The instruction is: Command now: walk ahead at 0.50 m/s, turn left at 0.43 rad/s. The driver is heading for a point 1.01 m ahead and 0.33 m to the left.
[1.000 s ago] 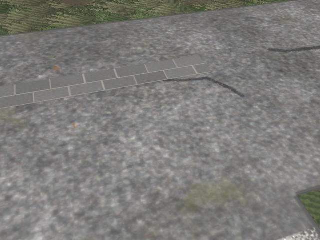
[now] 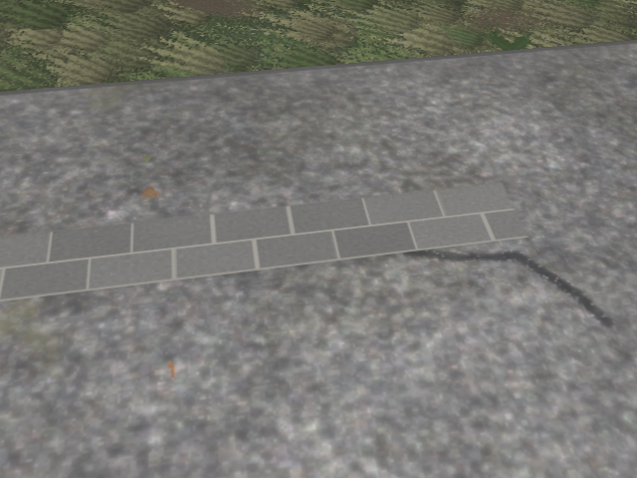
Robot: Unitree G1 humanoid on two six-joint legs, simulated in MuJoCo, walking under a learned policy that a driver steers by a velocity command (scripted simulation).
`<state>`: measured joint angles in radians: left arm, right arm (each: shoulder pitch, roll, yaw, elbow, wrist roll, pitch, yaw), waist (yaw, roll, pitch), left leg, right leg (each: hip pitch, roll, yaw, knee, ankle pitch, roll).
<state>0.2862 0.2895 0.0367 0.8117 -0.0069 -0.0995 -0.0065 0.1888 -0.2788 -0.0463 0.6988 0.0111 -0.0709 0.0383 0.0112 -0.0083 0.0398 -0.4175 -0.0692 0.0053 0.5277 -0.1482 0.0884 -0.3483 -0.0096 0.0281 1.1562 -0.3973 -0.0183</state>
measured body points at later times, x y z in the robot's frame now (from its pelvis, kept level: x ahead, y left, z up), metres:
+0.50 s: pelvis +0.29 -0.02 +0.00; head +0.31 -0.02 +0.45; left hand +0.41 +0.28 -0.07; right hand +0.41 -0.28 -0.12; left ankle +0.13 +0.06 -0.65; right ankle +0.38 -0.11 -0.73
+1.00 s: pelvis +0.51 +0.12 -0.01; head +0.54 +0.16 +0.44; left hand +0.39 +0.40 -0.13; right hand +0.82 +0.02 -0.08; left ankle +0.53 +0.23 -0.73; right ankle +0.44 -0.09 -0.64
